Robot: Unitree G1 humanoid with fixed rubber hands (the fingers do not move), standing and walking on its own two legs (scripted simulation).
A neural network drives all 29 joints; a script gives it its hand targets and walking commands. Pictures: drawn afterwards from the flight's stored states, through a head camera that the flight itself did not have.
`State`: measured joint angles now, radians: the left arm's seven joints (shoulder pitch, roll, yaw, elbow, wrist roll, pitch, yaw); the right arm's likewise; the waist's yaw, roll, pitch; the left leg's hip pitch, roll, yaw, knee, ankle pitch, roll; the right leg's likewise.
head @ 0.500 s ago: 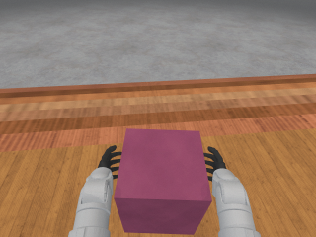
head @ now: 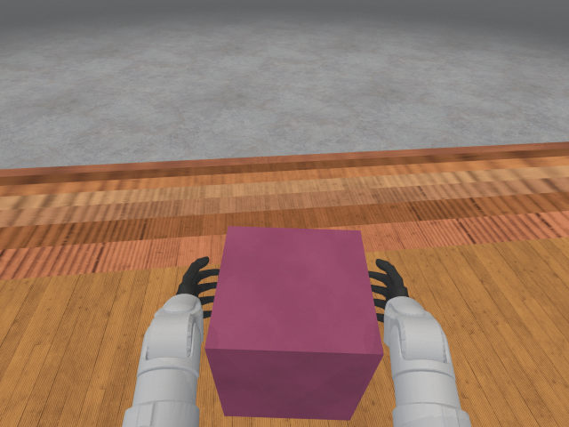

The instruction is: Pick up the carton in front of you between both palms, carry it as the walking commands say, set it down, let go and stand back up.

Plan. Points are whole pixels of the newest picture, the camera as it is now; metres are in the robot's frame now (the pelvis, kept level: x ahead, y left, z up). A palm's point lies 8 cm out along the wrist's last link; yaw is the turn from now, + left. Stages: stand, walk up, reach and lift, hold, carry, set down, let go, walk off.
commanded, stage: hold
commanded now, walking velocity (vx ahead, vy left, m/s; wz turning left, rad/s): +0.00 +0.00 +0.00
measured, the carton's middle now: (290, 325) +0.30 +0.00 -0.03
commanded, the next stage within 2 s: carry in 1.10 s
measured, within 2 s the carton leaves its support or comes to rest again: neither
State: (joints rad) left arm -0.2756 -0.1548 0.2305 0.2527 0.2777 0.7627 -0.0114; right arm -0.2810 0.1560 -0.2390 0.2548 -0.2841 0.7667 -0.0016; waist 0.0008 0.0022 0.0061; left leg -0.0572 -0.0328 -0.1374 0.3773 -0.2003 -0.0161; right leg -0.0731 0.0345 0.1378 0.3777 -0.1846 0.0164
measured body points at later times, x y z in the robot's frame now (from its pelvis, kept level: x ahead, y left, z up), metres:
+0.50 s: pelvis +0.01 +0.00 +0.00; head -0.04 +0.00 +0.45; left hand +0.30 +0.15 +0.04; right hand +0.31 -0.15 +0.04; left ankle +0.01 +0.13 -0.74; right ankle +0.02 -0.13 -0.74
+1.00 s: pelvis +0.00 +0.00 +0.00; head -0.04 +0.00 +0.45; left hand +0.30 +0.15 +0.04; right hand +0.30 -0.15 +0.04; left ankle +0.01 +0.13 -0.74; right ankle +0.02 -0.13 -0.74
